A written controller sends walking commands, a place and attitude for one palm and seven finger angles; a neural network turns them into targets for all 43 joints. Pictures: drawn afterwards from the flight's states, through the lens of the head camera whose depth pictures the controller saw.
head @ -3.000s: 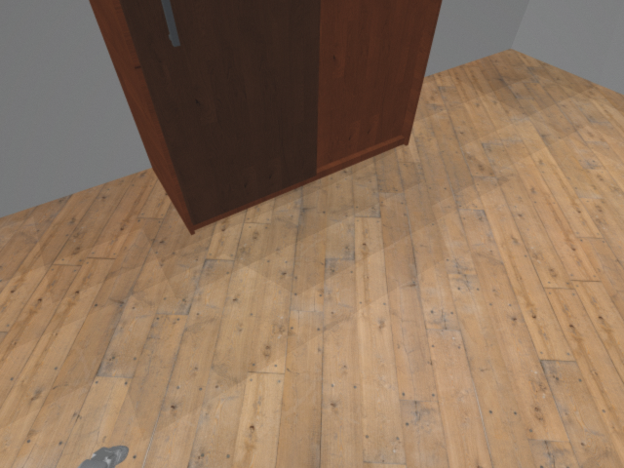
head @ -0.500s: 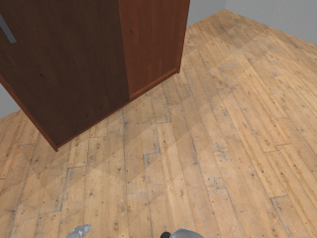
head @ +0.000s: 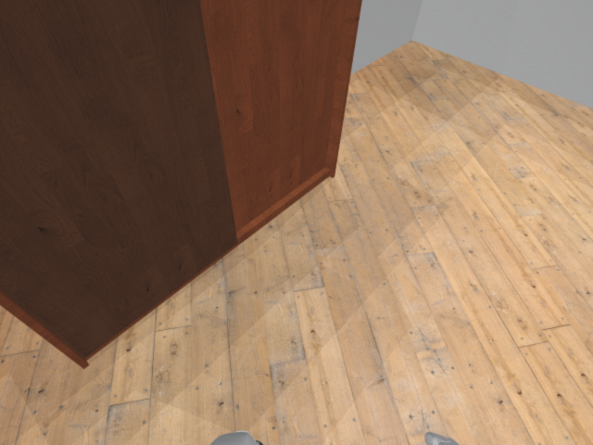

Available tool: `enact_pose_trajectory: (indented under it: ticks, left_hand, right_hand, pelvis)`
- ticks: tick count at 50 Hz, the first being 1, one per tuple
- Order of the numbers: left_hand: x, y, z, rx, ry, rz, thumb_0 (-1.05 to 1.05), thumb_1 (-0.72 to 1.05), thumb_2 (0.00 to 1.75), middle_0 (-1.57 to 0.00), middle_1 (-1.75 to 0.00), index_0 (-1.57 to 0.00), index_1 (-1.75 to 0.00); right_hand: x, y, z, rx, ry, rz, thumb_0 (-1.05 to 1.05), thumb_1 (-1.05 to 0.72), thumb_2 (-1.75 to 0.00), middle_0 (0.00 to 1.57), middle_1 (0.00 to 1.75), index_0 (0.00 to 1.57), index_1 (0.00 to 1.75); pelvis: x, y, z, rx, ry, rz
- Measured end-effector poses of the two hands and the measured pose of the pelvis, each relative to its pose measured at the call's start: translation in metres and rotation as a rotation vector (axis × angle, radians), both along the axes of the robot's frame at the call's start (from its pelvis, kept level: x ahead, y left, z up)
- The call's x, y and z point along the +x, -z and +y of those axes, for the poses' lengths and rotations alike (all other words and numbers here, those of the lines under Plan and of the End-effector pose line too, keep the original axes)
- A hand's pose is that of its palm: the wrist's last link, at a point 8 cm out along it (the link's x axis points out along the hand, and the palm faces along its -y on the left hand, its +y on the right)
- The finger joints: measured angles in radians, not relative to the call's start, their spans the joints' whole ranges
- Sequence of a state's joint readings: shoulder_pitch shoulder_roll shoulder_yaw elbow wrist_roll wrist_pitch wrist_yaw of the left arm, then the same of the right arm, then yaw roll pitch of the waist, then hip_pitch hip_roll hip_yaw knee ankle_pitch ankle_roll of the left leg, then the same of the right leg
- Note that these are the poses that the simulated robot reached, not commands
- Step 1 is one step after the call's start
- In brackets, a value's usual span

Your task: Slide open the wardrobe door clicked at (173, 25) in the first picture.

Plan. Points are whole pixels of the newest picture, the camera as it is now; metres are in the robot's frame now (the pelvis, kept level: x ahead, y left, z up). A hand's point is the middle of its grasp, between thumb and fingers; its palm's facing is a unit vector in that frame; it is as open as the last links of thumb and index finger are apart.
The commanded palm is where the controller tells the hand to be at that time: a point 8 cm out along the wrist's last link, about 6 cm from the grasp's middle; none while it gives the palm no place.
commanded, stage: walk to a spot facing it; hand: left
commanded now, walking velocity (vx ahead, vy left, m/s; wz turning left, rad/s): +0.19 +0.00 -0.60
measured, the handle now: out of the picture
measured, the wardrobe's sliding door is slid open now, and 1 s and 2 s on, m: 0.00 0.00 0.00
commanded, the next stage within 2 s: turn to face it in 0.24 s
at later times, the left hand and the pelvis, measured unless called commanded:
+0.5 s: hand (236, 347) +0.28 +0.14 -0.14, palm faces -0.25 -0.93 -0.28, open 7.4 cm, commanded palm none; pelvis +0.11 -0.02 +0.00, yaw -14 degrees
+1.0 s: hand (167, 392) +0.20 +0.24 -0.16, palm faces +0.07 -0.97 -0.22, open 7.4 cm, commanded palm none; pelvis +0.12 +0.03 +0.02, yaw +2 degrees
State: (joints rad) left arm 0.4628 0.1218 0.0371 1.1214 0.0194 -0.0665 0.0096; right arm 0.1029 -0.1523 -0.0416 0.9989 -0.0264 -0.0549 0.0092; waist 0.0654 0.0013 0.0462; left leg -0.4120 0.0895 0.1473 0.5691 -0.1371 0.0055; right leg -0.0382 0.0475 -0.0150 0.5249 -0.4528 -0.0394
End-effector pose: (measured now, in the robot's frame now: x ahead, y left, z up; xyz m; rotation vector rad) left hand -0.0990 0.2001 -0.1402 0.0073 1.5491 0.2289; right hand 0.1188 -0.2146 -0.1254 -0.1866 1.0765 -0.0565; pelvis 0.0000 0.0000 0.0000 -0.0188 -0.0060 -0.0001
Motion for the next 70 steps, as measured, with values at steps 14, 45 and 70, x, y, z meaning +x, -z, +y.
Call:
enact_pose_trajectory:
  ticks: [14, 45, 70]
  left_hand:
    - [0.248, -0.016, 0.058, 0.062, 0.270, -0.273, 0.01, 0.91, 0.90, -0.19, -0.30, -0.19, -0.30]
    - [0.311, 0.008, 0.054, 0.039, 0.183, -0.295, 0.00, 0.91, 0.90, -0.20, -0.30, -0.20, -0.30]
    - [0.249, -0.045, 0.032, 0.239, -0.050, -0.413, 0.01, 0.90, 0.90, -0.20, -0.30, -0.20, -0.30]
  right_hand:
    - [-0.020, -0.016, -0.015, -0.067, 0.289, 0.068, -0.03, -0.95, -0.90, 0.20, 0.30, 0.21, 0.30]
    - [0.002, -0.009, -0.001, -0.078, 0.219, 0.265, 0.01, -0.90, -0.90, 0.20, 0.30, 0.20, 0.30]
    - [0.120, 0.006, -0.062, -0.064, -0.119, 0.142, 0.01, -0.90, -0.90, 0.20, 0.30, 0.20, 0.30]
  pelvis:
    - [0.071, -0.016, 0.019, 0.013, 0.184, -0.020]
    - [0.123, -0.005, 0.021, -0.022, 0.013, 0.026]
    - [0.108, -0.009, -0.036, 0.021, -0.304, 0.016]
